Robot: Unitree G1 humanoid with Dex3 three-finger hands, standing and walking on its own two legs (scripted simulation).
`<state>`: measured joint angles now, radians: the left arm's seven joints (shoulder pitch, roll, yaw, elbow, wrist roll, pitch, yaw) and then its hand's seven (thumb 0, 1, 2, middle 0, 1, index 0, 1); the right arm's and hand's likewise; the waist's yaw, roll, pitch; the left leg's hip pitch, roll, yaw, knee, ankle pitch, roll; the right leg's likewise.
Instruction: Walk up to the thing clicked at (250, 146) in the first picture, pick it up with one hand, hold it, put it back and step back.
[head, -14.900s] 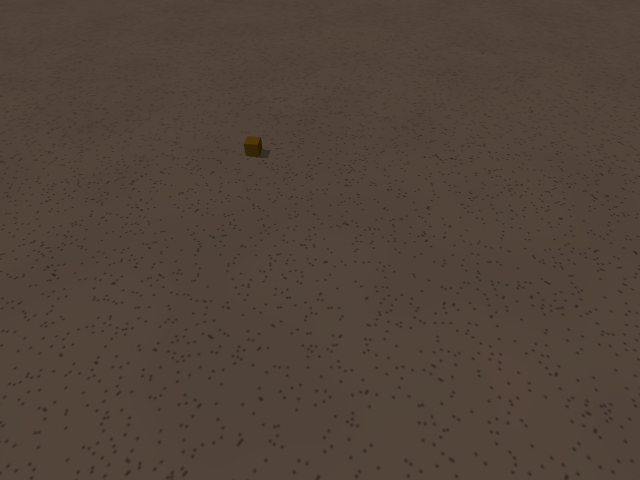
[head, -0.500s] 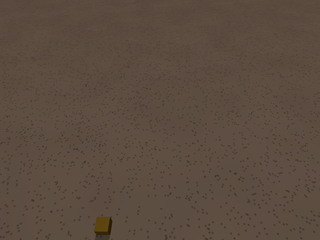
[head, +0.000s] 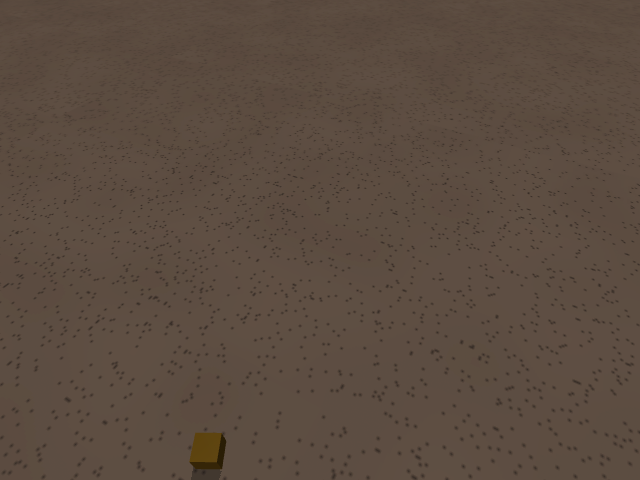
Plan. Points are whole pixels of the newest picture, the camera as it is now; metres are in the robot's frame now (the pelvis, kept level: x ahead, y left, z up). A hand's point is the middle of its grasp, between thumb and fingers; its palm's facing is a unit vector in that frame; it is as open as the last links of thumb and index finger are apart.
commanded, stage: stand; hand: left
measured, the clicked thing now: (208, 451) +0.39 +0.33 -0.75
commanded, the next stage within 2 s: walk up in 0.02 s
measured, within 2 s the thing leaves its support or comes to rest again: neither
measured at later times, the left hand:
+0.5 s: hand out of the picture +0.03 +0.43 -0.18, palm faces +0.10 -0.89 -0.45, open 7.4 cm
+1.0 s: hand out of the picture +0.01 +0.34 -0.17, palm faces -0.02 -0.92 -0.38, open 7.4 cm
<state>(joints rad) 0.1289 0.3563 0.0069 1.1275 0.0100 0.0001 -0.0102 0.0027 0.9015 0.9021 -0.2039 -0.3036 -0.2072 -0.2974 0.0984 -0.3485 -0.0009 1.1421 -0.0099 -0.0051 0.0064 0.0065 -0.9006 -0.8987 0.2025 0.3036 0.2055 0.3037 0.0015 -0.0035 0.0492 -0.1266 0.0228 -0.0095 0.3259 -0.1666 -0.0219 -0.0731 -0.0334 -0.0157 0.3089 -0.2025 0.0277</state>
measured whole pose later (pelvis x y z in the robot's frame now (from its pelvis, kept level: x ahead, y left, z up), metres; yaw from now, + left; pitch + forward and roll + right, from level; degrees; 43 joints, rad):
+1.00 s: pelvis -0.07 +0.07 -0.03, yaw -1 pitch -4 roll +1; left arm 0.21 0.36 0.06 0.88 0.03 0.02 -0.03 0.00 0.90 0.90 -0.20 -0.30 -0.21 -0.30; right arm 0.20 -0.44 -0.06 0.88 0.00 0.02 -0.03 0.01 -0.90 -0.90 0.20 0.30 0.21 0.30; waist 0.01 0.02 0.13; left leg -0.41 -0.01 -0.10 0.98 -0.54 0.01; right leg -0.28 0.02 0.01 0.73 -0.39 -0.03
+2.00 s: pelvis -0.06 +0.09 +0.00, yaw +2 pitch -3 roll +0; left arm 0.10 0.35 0.01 1.14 0.01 -0.01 -0.01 0.00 0.90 0.90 -0.20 -0.30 -0.21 -0.30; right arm 0.12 -0.34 -0.01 1.11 -0.01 -0.02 0.01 0.01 -0.90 -0.90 0.20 0.30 0.21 0.30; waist 0.01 -0.01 0.04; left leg -0.09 -0.02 -0.03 0.35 -0.21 0.01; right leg -0.10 -0.01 -0.01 0.34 -0.19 0.01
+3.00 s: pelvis -0.07 +0.08 +0.00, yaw +2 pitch -2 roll +0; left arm 0.12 0.35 0.00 1.15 0.01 -0.01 -0.01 0.00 0.90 0.90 -0.20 -0.30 -0.21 -0.30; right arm 0.11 -0.35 0.01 1.15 -0.01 -0.01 0.01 0.01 -0.90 -0.90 0.20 0.30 0.21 0.30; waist 0.00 0.00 0.05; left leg -0.10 -0.01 -0.04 0.31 -0.18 0.00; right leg -0.10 0.00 -0.02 0.30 -0.17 0.00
